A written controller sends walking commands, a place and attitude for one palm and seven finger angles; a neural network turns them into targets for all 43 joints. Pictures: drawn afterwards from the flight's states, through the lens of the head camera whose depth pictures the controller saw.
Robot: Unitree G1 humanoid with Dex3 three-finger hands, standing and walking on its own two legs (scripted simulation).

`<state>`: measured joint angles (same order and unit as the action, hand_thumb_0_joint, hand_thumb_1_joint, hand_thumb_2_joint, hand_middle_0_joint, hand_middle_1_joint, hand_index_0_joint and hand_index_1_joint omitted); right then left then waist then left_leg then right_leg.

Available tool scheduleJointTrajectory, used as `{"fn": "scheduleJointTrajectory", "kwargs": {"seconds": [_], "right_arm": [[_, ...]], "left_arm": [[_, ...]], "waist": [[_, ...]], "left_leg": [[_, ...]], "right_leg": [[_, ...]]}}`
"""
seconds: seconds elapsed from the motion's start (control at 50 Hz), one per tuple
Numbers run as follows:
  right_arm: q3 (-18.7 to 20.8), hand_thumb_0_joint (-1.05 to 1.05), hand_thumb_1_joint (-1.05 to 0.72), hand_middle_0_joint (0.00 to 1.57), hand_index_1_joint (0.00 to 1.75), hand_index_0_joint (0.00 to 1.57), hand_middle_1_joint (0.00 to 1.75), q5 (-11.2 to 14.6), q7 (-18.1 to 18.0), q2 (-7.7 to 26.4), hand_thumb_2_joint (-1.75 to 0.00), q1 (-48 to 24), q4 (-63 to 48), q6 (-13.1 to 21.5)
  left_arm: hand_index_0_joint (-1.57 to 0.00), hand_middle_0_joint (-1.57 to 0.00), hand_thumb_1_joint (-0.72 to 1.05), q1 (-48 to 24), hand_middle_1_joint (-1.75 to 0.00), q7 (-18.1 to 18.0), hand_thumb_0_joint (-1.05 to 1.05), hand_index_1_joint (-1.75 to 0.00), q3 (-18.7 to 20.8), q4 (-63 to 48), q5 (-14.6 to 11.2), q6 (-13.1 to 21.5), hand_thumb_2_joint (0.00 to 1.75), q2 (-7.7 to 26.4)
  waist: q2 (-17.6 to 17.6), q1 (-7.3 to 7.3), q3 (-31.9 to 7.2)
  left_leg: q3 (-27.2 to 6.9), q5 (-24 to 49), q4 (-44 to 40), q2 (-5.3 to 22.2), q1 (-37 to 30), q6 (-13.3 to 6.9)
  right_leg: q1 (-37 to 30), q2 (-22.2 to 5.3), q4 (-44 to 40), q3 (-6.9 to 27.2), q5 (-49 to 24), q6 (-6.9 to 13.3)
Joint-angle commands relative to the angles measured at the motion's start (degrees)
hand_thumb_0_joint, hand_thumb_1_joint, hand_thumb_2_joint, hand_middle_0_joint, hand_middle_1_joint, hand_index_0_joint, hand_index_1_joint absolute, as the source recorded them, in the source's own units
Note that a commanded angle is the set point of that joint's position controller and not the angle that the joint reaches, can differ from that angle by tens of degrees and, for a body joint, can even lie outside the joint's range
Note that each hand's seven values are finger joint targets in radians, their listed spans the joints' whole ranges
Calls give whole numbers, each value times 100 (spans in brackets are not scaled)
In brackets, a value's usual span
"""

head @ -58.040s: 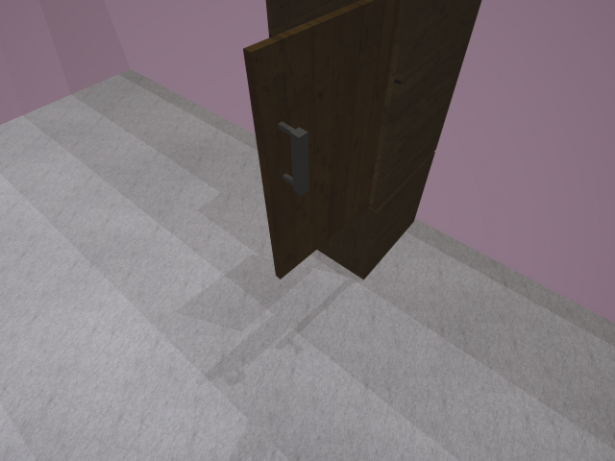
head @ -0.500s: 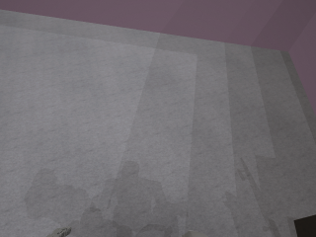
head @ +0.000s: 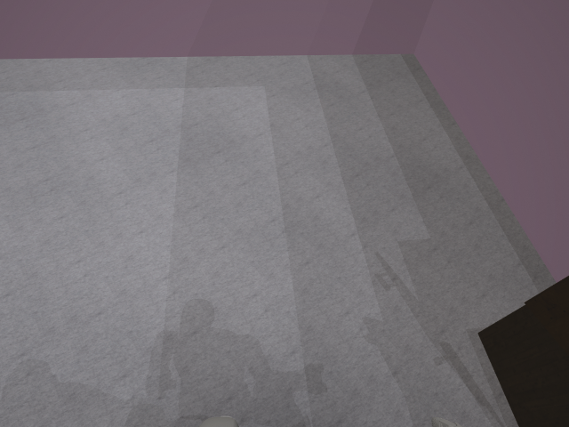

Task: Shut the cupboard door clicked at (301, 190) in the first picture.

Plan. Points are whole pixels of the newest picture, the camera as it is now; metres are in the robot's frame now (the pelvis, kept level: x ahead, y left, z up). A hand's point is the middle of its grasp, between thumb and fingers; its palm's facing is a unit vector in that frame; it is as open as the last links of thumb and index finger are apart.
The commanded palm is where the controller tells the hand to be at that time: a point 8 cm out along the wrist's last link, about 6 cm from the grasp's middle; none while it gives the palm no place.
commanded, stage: turn to face it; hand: left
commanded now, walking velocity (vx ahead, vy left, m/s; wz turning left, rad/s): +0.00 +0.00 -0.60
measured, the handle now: out of the picture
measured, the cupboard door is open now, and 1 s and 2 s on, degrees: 16 16 16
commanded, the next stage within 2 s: take the last steps up to it in 1.74 s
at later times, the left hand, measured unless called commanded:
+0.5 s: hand (201, 391) +0.18 +0.14 -0.15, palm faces -0.31 -0.91 -0.28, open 7.4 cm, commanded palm none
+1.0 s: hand (213, 366) +0.22 +0.14 -0.17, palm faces -0.52 -0.83 -0.19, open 7.4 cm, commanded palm none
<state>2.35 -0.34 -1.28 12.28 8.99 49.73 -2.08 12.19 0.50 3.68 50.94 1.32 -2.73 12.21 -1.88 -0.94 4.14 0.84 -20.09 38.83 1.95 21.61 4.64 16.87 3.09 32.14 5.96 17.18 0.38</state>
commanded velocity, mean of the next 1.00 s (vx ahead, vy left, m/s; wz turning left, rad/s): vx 0.00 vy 0.00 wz -0.60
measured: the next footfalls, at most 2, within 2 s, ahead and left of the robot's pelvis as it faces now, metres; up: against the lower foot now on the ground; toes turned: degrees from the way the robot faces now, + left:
left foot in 0.02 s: +0.06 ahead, +0.13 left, +0.00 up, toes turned +1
right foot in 0.44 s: +0.00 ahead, -0.14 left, +0.00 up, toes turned -22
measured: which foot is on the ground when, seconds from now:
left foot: up 0.00-0.00, down 0.02-0.44, up 0.46-0.86, down 0.88-1.00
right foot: down 0.00-0.02, up 0.04-0.42, down 0.44-0.88, up 0.90-1.00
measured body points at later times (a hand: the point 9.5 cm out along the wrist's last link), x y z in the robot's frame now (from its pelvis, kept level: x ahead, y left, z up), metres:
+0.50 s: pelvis +0.01 -0.02 -0.01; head +0.04 -0.06 +0.44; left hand +0.20 +0.19 -0.13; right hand -0.04 -0.29 -0.16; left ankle +0.01 +0.12 -0.70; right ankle -0.04 -0.12 -0.73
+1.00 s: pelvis +0.05 -0.01 +0.01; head +0.12 +0.00 +0.45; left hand +0.25 +0.18 -0.16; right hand +0.01 -0.27 -0.11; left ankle +0.11 +0.08 -0.73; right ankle -0.07 -0.09 -0.65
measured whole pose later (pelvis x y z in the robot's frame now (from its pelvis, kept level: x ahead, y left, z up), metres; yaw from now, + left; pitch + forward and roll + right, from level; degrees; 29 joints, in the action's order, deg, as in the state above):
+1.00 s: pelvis +0.05 -0.01 +0.01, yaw -36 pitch +2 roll -2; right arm 0.2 -1.6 -1.9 10.5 9.0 48.1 -0.6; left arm 12.3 1.1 5.3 52.5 1.1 -4.2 15.4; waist -3.1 -1.7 3.9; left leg 5.7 -17.3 31.5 3.6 16.3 -1.6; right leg 26.5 2.9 61.9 2.5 29.1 -1.9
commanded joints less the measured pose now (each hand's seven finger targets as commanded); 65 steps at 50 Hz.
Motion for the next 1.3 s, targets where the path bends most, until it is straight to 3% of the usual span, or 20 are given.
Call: {"fn": "scheduleJointTrajectory", "kwargs": {"seconds": [0.0,0.02,0.04,0.1,0.3,0.38,0.4,0.42,0.44,0.56,0.66,0.74,0.82,0.84,0.86,0.88,0.94,1.0,1.24,1.28], "right_arm": [[297,0,-90,20,30,20,30,-105,-98,1474,-90,897,-254,274],[295,0,-90,20,30,20,30,-137,-126,1546,-90,965,-270,222],[234,0,-90,20,30,20,30,-156,-128,1365,-90,762,-341,219],[142,0,-90,20,30,20,30,-169,-159,1055,-90,228,-494,234],[314,0,-90,20,30,20,30,-156,-62,1195,-90,563,-186,189],[368,0,-90,20,30,20,30,-104,-2,1274,-90,429,-175,154],[349,0,-90,20,30,20,30,-50,32,1088,-90,420,-233,155],[199,0,-90,20,30,20,30,-38,51,560,-90,149,-517,144],[173,0,-90,20,30,20,30,-52,-5,714,-90,-22,-625,46],[194,0,-90,20,30,20,30,-67,36,687,-90,117,-274,-3],[187,0,-90,20,30,20,30,-61,38,633,-90,-53,-357,-11],[163,0,-90,20,30,20,30,-15,4,598,-90,-253,-512,70],[155,0,-90,20,30,20,30,22,-66,659,-90,484,-294,174],[203,0,-90,20,30,20,30,-21,-73,1022,-90,635,-249,240],[281,0,-90,20,30,20,30,-85,-97,1532,-90,788,-292,260],[257,0,-90,20,30,20,30,-127,-122,1540,-90,896,-319,201],[109,0,-90,20,30,20,30,-142,-163,1089,-90,184,-541,233],[128,0,-90,20,30,20,30,-152,-165,1013,-90,356,-429,237],[308,0,-90,20,30,20,30,-156,-37,1215,-90,793,-25,199],[323,0,-90,20,30,20,30,-121,-17,1255,-90,595,-37,188]], "left_arm": [[-20,-20,90,-63,-30,-22,0,-30,200,-608,-129,63,90,536],[-20,-20,90,-211,-30,-20,0,-30,204,-635,-67,56,90,680],[-20,-20,90,-224,-30,0,0,-30,224,-640,-22,42,90,736],[-20,-20,90,-174,-30,125,0,-30,300,-468,-5,-36,90,719],[-20,-20,90,-491,-30,208,0,-30,196,-622,-13,-43,90,415],[-20,-20,90,25,-30,173,0,-30,232,-461,-2,62,90,622],[-20,-20,90,450,-30,129,0,-30,296,-333,27,137,90,1005],[-20,-20,90,748,-30,36,0,-30,419,-234,69,208,90,1661],[-20,-20,90,991,-30,-44,0,-30,423,-147,-32,184,90,1775],[-20,-20,90,-55,-30,-134,0,-30,232,-442,-44,218,90,1081],[-20,-20,90,58,-30,-100,0,-30,265,-394,-2,214,90,1178],[-20,-20,90,184,-30,-101,0,-30,312,-320,32,193,90,1233],[-20,-20,90,-212,-30,-111,0,-30,313,-380,-46,123,90,1155],[-20,-20,90,-91,-30,-97,0,-30,256,-441,-91,102,90,839],[-20,-20,90,118,-30,-41,0,-30,189,-514,-125,95,90,581],[-20,-20,90,-33,-30,-43,0,-30,210,-516,-55,83,90,743],[-20,-20,90,-18,-30,80,0,-30,309,-371,8,-1,90,845],[-20,-20,90,-114,-30,147,0,-30,265,-388,-17,-56,90,632],[-20,-20,90,-666,-30,177,0,-30,154,-547,-4,5,90,482],[-20,-20,90,-183,-30,151,0,-30,187,-421,-11,47,90,575]], "waist": [[1967,334,-1069],[1778,408,-949],[1316,306,-742],[1304,85,-461],[1539,289,-624],[1178,-13,-857],[334,-230,-1072],[-1656,-423,-909],[-1458,-511,-929],[-632,82,-772],[-336,27,-637],[-577,-79,-674],[-422,309,-914],[596,304,-1131],[2119,269,-1225],[1706,382,-1090],[1356,74,-541],[1096,107,-568],[1529,336,-595],[1287,32,-707]], "left_leg": [[-1922,2247,-2097,2093,-2312,-861],[-2068,2764,-2047,2626,-1907,-1369],[-1761,2721,-2043,2498,-1502,-1456],[-689,2860,-1970,1862,-1286,-1250],[416,2769,-1584,1880,-1696,-1157],[849,2408,-548,1711,-1177,-680],[1050,1667,365,1381,-559,-371],[1176,-1534,1703,449,1180,-43],[395,-1824,2605,360,1337,-50],[-43,-153,2685,407,1182,74],[-19,-147,1930,213,1004,96],[-20,-455,880,53,681,39],[-28,847,-1332,0,-1062,-55],[-778,1369,-2039,825,-1862,-250],[-1980,2898,-2020,2243,-2459,-882],[-2011,3335,-1896,2606,-1979,-1340],[-979,3179,-1958,1976,-1309,-1206],[-250,3444,-1819,1679,-1712,-1127],[527,3396,-1334,1893,-1699,-1056],[796,2883,-814,1805,-1286,-753]], "right_leg": [[1521,148,1493,-58,1178,-65],[1503,-51,2701,-269,2016,-133],[1442,-257,3216,-200,1793,-171],[1533,-435,3712,-384,1114,-331],[811,-432,1477,-1137,761,-310],[-546,-311,-358,-1279,-572,-95],[-1415,-875,-961,-556,-1469,117],[-2117,-2262,-1165,1473,-3466,692],[-1647,-2698,-1109,1758,-4249,1165],[-1102,-1555,-999,580,-3411,897],[-909,-1535,-1189,1015,-2452,1033],[-984,-1564,-917,1452,-3039,1118],[-179,-1119,-208,1371,-2716,595],[500,-452,426,856,-1371,247],[1468,155,1705,-57,1522,-113],[1370,-67,2796,-156,2013,-150],[1564,-375,3836,-277,1233,-314],[1648,-432,3624,-472,794,-410],[554,-386,1013,-1177,632,-185],[-338,-349,-77,-1217,-348,-61]]}}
